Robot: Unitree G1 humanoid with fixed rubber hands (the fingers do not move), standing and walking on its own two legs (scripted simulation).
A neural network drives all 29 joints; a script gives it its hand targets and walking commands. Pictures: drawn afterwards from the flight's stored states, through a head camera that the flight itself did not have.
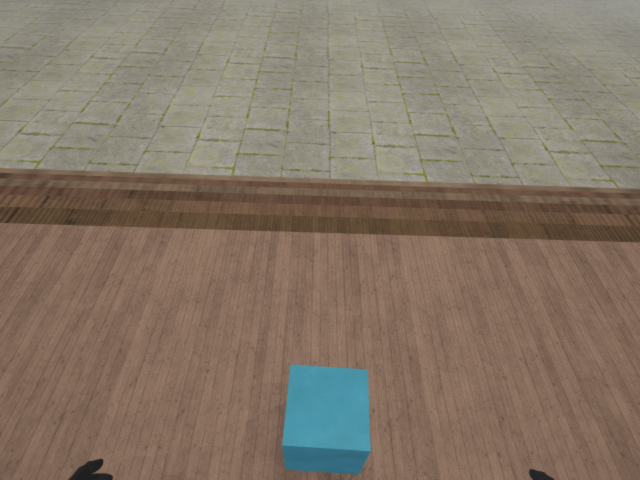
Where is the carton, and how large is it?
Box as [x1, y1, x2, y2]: [282, 365, 370, 474]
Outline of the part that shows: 291,365 282,441 285,469 358,474 370,451 367,370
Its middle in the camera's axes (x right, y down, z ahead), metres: +0.02 +0.51 +1.07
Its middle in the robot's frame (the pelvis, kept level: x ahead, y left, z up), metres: +0.40 -0.03 -0.66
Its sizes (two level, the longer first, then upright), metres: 0.210 0.200 0.250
